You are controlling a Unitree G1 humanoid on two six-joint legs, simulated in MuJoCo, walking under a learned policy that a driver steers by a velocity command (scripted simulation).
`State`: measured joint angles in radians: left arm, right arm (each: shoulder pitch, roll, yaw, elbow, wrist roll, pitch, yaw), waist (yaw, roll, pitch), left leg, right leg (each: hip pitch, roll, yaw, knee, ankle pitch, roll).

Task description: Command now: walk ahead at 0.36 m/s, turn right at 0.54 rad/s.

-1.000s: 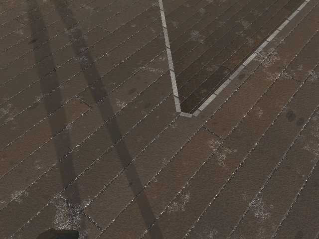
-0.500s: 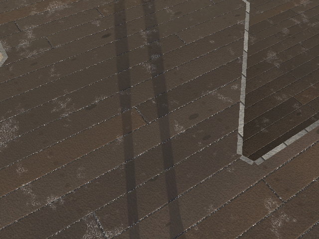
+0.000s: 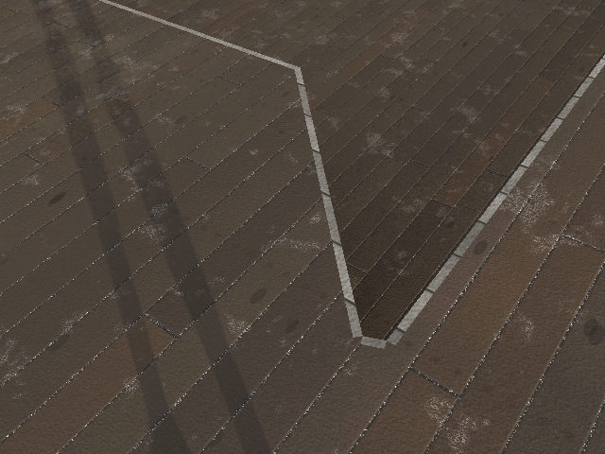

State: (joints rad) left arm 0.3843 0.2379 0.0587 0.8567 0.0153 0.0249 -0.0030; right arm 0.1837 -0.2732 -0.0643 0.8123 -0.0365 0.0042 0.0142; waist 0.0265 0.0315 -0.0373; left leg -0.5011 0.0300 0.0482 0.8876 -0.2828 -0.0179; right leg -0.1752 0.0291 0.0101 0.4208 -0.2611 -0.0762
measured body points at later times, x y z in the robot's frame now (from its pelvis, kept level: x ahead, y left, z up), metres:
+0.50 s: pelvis +0.14 +0.02 -0.01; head +0.18 +0.04 +0.44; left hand +0.24 +0.28 -0.16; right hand +0.21 -0.25 -0.12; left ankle +0.21 +0.09 -0.75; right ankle +0.03 -0.08 -0.68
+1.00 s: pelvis +0.16 +0.00 +0.00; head +0.17 +0.00 +0.45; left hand +0.24 +0.23 -0.15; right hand +0.14 -0.25 -0.15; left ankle +0.21 +0.09 -0.75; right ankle +0.12 -0.10 -0.75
